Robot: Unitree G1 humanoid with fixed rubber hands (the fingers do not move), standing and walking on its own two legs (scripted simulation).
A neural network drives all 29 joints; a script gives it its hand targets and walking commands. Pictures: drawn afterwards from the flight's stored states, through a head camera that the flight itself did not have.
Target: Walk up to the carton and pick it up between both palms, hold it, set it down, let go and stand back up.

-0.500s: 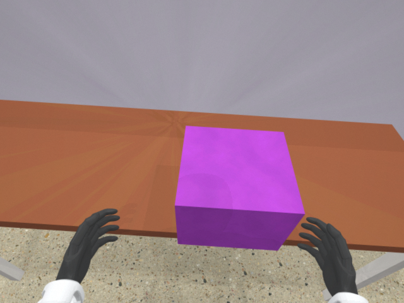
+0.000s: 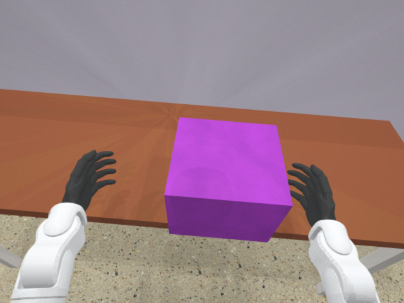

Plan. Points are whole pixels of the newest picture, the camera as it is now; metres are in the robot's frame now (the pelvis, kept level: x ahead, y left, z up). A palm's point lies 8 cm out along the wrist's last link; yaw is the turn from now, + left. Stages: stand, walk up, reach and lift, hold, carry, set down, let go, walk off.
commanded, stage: reach and lift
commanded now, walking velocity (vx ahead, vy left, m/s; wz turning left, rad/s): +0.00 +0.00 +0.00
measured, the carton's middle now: (223, 179) +0.37 -0.03 +0.01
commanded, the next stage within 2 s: none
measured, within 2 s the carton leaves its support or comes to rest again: neither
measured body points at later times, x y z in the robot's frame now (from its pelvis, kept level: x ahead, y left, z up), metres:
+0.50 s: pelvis +0.00 +0.01 +0.00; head +0.01 +0.03 +0.45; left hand +0.37 +0.24 +0.13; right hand +0.34 -0.20 +0.13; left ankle -0.02 +0.12 -0.75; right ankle +0.00 -0.10 -0.75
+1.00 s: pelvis +0.00 +0.01 +0.00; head +0.01 +0.02 +0.45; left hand +0.43 +0.22 +0.14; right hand +0.41 -0.19 +0.13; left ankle -0.02 +0.12 -0.75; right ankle +0.00 -0.10 -0.75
